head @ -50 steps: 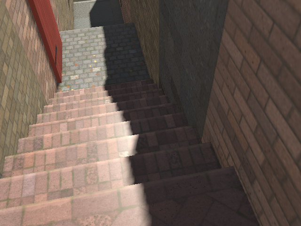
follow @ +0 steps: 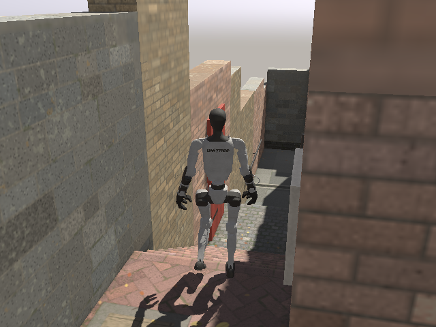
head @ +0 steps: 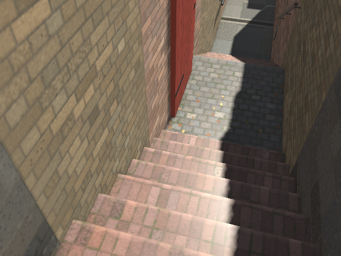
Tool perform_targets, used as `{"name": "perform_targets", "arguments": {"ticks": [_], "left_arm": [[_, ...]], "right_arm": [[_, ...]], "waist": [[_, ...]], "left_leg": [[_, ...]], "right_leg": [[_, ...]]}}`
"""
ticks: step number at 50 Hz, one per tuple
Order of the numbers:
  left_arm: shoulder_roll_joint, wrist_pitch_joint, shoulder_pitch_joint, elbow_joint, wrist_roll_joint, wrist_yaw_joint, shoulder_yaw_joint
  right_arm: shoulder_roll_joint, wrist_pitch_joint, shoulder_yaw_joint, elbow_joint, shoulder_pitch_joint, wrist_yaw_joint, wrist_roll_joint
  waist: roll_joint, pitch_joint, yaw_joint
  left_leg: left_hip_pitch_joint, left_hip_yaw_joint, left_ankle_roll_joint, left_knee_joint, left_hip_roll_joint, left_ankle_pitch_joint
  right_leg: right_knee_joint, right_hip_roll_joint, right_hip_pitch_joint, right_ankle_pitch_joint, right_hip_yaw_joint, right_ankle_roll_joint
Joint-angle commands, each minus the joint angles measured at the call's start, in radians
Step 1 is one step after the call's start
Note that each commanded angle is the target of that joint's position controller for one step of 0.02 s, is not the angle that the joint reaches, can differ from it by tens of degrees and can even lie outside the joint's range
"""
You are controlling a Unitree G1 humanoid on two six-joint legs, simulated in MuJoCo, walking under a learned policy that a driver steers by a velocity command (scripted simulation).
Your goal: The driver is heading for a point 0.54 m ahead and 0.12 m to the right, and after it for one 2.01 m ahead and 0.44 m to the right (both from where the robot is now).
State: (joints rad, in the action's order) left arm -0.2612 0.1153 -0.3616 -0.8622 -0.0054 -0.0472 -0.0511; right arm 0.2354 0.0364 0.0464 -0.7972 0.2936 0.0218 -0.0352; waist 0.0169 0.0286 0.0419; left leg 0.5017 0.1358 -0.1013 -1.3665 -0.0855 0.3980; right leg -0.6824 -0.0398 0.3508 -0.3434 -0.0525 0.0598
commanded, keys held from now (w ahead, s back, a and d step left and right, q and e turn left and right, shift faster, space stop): w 0.18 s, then w+e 0.02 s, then e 0.78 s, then w+e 0.02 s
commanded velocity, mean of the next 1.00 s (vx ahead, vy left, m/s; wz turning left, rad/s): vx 0.22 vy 0.00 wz -0.33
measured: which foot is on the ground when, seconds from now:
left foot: up 0.00-0.40, down 0.42-0.96, up 0.98-1.00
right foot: down 0.00-0.42, up 0.44-0.94, down 0.96-1.00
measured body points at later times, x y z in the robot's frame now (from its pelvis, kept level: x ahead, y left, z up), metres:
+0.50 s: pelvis +0.23 +0.08 -0.15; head +0.24 +0.10 +0.30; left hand +0.19 +0.34 -0.30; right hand +0.38 -0.14 -0.25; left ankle +0.32 +0.17 -0.88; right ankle +0.08 -0.10 -0.65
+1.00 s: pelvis +0.23 +0.05 -0.18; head +0.21 +0.03 +0.27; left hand +0.50 +0.19 -0.24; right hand +0.20 -0.25 -0.31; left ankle +0.31 +0.17 -0.85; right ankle +0.23 -0.04 -0.89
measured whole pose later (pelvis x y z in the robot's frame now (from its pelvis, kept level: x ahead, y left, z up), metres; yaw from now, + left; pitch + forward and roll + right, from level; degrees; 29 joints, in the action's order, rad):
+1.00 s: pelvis +0.23 +0.05 -0.18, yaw -25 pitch -2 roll +1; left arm -0.22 -0.06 -0.19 -0.56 -0.02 -0.01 -0.02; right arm 0.31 -0.08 0.06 -0.76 0.25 0.07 0.00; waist 0.05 0.01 -0.04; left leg 0.48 -0.10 0.02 -1.03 0.12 0.56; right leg -0.80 -0.03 0.40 -0.41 -0.03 0.07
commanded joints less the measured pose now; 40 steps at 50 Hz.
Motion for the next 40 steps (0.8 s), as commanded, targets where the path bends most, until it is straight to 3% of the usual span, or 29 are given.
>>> {"name": "perform_targets", "arguments": {"ticks": [1, 3, 5, 6, 7, 8, 9, 11, 12, 13, 15, 18, 19, 20, 21, 22, 23, 24, 25, 26, 27, 28, 29, 31, 32, 35, 37, 39, 40], "left_arm": [[-0.066, 0.012, 0.037, 0.067, 0.004, 0.009, 0.008], [-0.098, -0.003, -0.047, 0.019, -0.001, 0.034, 0.001], [-0.122, -0.021, -0.093, 0.001, 0.006, 0.051, -0.009], [-0.149, -0.017, -0.116, -0.006, 0.020, 0.051, -0.017], [-0.137, -0.016, -0.111, -0.001, 0.011, 0.050, -0.012], [-0.086, -0.013, -0.192, -0.037, -0.013, 0.068, -0.003], [-0.072, -0.012, -0.262, -0.039, -0.022, 0.080, 0.004], [-0.059, -0.017, -0.287, -0.028, -0.005, 0.092, 0.007], [-0.050, -0.037, -0.210, 0.005, -0.014, 0.109, 0.012], [-0.061, -0.050, -0.210, 0.006, -0.022, 0.114, 0.010], [-0.103, -0.082, -0.189, 0.006, -0.033, 0.119, -0.006], [-0.045, -0.117, -0.181, 0.014, -0.034, 0.144, -0.006], [-0.013, -0.122, -0.185, 0.009, -0.028, 0.145, -0.003], [-0.010, -0.129, -0.202, -0.011, -0.024, 0.132, -0.002], [0.025, -0.124, -0.264, -0.032, -0.029, 0.119, -0.001], [0.051, -0.121, -0.427, -0.035, -0.052, 0.096, 0.012], [0.020, -0.105, -0.461, -0.020, -0.071, 0.081, 0.009], [-0.020, -0.108, -0.390, -0.007, -0.064, 0.084, 0.000], [-0.008, -0.120, -0.282, 0.069, -0.064, 0.102, 0.007], [-0.034, -0.150, -0.165, 0.109, -0.049, 0.133, -0.002], [-0.085, -0.186, -0.109, 0.121, -0.044, 0.159, -0.021], [-0.086, -0.200, -0.077, 0.130, -0.026, 0.173, -0.031], [-0.088, -0.205, -0.071, 0.137, -0.011, 0.181, -0.037], [-0.066, -0.201, -0.043, 0.182, -0.007, 0.183, -0.035], [-0.052, -0.206, -0.018, 0.203, -0.009, 0.176, -0.028], [-0.006, -0.222, 0.112, 0.315, 0.012, 0.153, 0.000], [0.015, -0.225, 0.168, 0.375, 0.015, 0.132, 0.018], [0.026, -0.221, 0.207, 0.407, 0.015, 0.106, 0.034], [0.024, -0.214, 0.242, 0.419, 0.010, 0.094, 0.039]], "right_arm": [[0.101, -0.007, 0.031, 0.097, 0.000, 0.000, 0.015], [0.053, -0.001, 0.013, 0.138, -0.075, -0.003, 0.012], [0.005, 0.008, -0.009, 0.154, -0.116, -0.013, 0.033], [0.024, 0.009, 0.000, 0.121, -0.070, -0.023, 0.043], [0.036, 0.009, 0.005, 0.112, -0.065, -0.030, 0.043], [0.042, 0.014, 0.009, 0.115, -0.119, -0.042, 0.042], [0.062, 0.021, 0.015, 0.158, -0.240, -0.046, 0.036], [0.072, 0.037, 0.013, 0.186, -0.366, -0.060, 0.030], [0.062, 0.047, 0.007, 0.192, -0.366, -0.082, 0.050], [0.026, 0.053, 0.000, 0.180, -0.370, -0.098, 0.057], [0.009, 0.046, -0.002, 0.182, -0.314, -0.106, 0.046], [0.027, 0.036, 0.000, 0.161, -0.227, -0.088, 0.037], [0.023, 0.046, 0.004, 0.117, -0.110, -0.084, 0.027], [0.028, 0.040, 0.017, 0.037, 0.092, -0.073, 0.048], [0.082, 0.037, 0.027, -0.030, 0.274, -0.069, 0.059], [0.130, 0.038, 0.015, -0.011, 0.230, -0.083, 0.065], [0.181, 0.025, 0.033, -0.022, 0.178, -0.093, 0.039], [0.160, 0.011, 0.023, -0.003, 0.109, -0.096, 0.042], [0.199, 0.003, 0.028, -0.014, 0.025, -0.094, 0.042], [0.156, -0.004, 0.012, 0.008, -0.073, -0.080, 0.038], [0.123, -0.015, -0.002, 0.042, -0.131, -0.069, 0.069], [0.106, -0.019, -0.010, 0.046, -0.156, -0.053, 0.086], [0.087, -0.022, -0.021, 0.045, -0.152, -0.040, 0.087], [0.095, -0.023, -0.030, 0.032, -0.086, -0.007, 0.087], [0.089, -0.030, -0.036, 0.021, -0.046, 0.016, 0.087], [0.098, -0.054, -0.050, 0.012, 0.053, 0.077, 0.076], [0.130, -0.064, -0.041, 0.029, 0.069, 0.088, 0.070], [0.153, -0.081, -0.023, 0.047, 0.023, 0.091, 0.056], [0.184, -0.084, -0.010, 0.060, -0.013, 0.087, 0.063]], "waist": [[-0.053, -0.100, -0.065], [-0.084, -0.111, -0.040], [-0.049, -0.034, -0.018], [-0.043, 0.044, -0.025], [-0.035, 0.052, -0.026], [-0.079, 0.031, 0.017], [-0.076, -0.004, 0.065], [-0.105, -0.077, 0.105], [-0.044, -0.098, 0.081], [-0.030, -0.093, 0.093], [-0.103, -0.087, 0.077], [-0.087, -0.081, 0.041], [-0.048, -0.068, -0.025], [-0.035, -0.004, -0.109], [0.088, 0.111, -0.157], [0.254, 0.245, -0.083], [0.349, 0.333, -0.041], [0.238, 0.294, -0.033], [0.164, 0.272, 0.014], [0.079, 0.161, 0.025], [0.038, 0.047, 0.022], [0.072, -0.017, 0.022], [0.096, -0.039, 0.024], [0.153, -0.014, 0.017], [0.120, -0.034, 0.010], [0.104, -0.002, -0.029], [0.104, 0.016, -0.039], [0.107, 0.013, -0.028], [0.109, 0.025, -0.032]], "left_leg": [[0.206, -0.006, 0.019, 0.089, 0.163, -0.144], [0.249, -0.045, 0.023, 0.282, 0.194, -0.181], [0.181, -0.094, 0.027, 0.418, 0.185, -0.255], [0.107, -0.103, 0.012, 0.367, 0.173, -0.438], [0.105, -0.116, 0.003, 0.375, 0.163, -0.467], [0.266, -0.037, 0.004, 0.414, 0.202, -0.565], [0.431, -0.032, 0.004, 0.520, 0.196, -0.580], [0.477, -0.008, 0.010, 0.654, 0.197, -0.591], [0.265, -0.046, 0.019, 0.833, 0.157, -0.829], [0.019, -0.121, 0.024, 0.855, 0.084, -0.973], [-0.143, -0.095, 0.046, 0.817, 0.064, -0.950], [-0.140, -0.005, 0.065, 1.073, 0.153, -0.967], [-0.255, -0.042, 0.074, 1.165, 0.167, -1.072], [-0.483, -0.084, 0.082, 1.139, 0.178, -1.066], [-0.784, 0.009, 0.044, 0.968, 0.294, -1.329], [-0.992, 0.052, 0.017, 0.666, 0.432, -1.614], [-0.974, 0.175, -0.078, 0.671, 0.517, -1.518], [-0.815, 0.192, -0.133, 0.740, 0.530, -1.312], [-0.645, 0.317, -0.221, 0.887, 0.609, -0.914], [-0.450, 0.340, -0.253, 1.008, 0.607, -0.657], [-0.247, 0.242, -0.221, 1.074, 0.543, -0.439], [-0.136, 0.177, -0.177, 1.063, 0.497, -0.367], [-0.093, 0.111, -0.144, 1.047, 0.447, -0.389], [-0.140, 0.042, -0.120, 1.009, 0.417, -0.520], [-0.136, -0.034, -0.117, 1.004, 0.381, -0.500], [-0.251, -0.021, -0.150, 0.945, 0.423, -0.486], [-0.313, -0.007, -0.155, 0.944, 0.440, -0.395], [-0.301, -0.050, -0.127, 0.983, 0.403, -0.207], [-0.253, -0.068, -0.130, 0.993, 0.403, -0.191]], "right_leg": [[0.378, 0.264, -0.011, 0.152, 0.407, 0.217], [0.390, 0.251, -0.058, 0.302, 0.371, 0.206], [0.327, 0.232, -0.089, 0.487, 0.275, 0.192], [0.238, 0.237, -0.101, 0.548, 0.251, 0.183], [0.221, 0.230, -0.098, 0.573, 0.225, 0.174], [0.165, 0.244, -0.243, 0.476, 0.272, 0.162], [0.144, 0.235, -0.367, 0.331, 0.293, 0.146], [0.110, 0.239, -0.364, 0.229, 0.367, 0.140], [0.067, 0.153, -0.154, 0.138, 0.253, 0.105], [0.081, 0.122, 0.038, 0.069, 0.210, 0.092], [0.014, 0.106, 0.146, 0.022, 0.221, 0.090], [-0.259, 0.079, -0.044, -0.055, 0.257, 0.049], [-0.411, 0.064, -0.011, -0.106, 0.227, 0.029], [-0.602, 0.022, 0.083, -0.144, 0.189, 0.002], [-0.939, -0.067, 0.290, -0.535, 0.175, -0.050], [-1.193, -0.047, 0.478, -0.652, 0.259, -0.087], [-1.259, 0.002, 0.547, -0.555, 0.307, -0.114], [-1.298, 0.019, 0.535, -0.500, 0.296, -0.136], [-1.368, 0.043, 0.540, -0.394, 0.227, -0.151], [-1.381, 0.061, 0.545, -0.315, 0.157, -0.153], [-1.272, 0.044, 0.507, -0.147, 0.167, -0.133], [-1.250, 0.040, 0.483, -0.070, 0.186, -0.126], [-1.253, 0.019, 0.479, -0.027, 0.177, -0.122], [-1.320, -0.017, 0.532, -0.018, 0.163, -0.121], [-1.204, -0.028, 0.539, 0.056, 0.172, -0.117], [-1.139, -0.039, 0.638, 0.115, 0.172, -0.155], [-1.058, -0.014, 0.680, 0.125, 0.170, -0.167], [-0.717, 0.042, 0.565, 0.195, 0.123, -0.148], [-0.625, 0.057, 0.446, 0.229, 0.084, -0.138]]}}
